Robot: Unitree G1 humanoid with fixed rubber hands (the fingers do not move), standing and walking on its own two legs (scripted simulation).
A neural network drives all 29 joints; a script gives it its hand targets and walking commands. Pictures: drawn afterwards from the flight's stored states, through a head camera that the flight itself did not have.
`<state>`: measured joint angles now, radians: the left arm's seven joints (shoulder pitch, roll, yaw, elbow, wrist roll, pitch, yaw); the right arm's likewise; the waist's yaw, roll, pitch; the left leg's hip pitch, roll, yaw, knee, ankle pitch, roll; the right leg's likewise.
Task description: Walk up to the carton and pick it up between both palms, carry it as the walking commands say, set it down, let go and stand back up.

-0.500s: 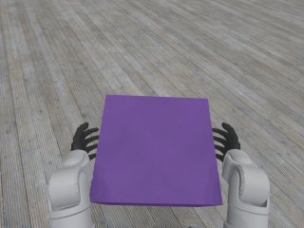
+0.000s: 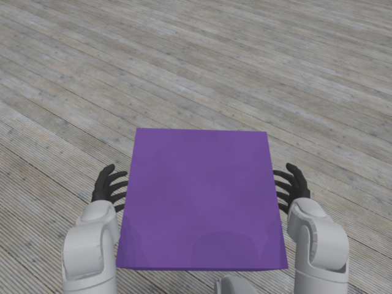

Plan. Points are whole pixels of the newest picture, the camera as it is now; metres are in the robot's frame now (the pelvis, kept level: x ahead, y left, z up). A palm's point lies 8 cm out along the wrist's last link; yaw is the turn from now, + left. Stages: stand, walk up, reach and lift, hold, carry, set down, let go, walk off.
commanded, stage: carry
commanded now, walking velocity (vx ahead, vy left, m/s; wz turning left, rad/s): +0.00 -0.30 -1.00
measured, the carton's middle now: (199, 203) +0.31 +0.01 +0.00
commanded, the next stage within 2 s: none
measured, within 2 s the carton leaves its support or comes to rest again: neither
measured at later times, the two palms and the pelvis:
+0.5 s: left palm (289, 217) +0.27 -0.17 +0.04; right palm out of the picture +0.12 -0.48 +0.05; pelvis -0.05 -0.21 -0.02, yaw -27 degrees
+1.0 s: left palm out of the picture +0.09 -0.49 +0.04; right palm out of the picture -0.20 -0.69 +0.03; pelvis -0.20 -0.36 -0.03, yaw -56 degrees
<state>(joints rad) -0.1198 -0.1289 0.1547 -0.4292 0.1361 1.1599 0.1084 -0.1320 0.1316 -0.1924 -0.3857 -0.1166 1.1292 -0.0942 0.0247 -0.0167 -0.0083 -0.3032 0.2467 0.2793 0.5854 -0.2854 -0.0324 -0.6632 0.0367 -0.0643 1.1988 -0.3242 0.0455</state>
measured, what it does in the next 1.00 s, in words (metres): steps to the right, turning right: right foot, then left foot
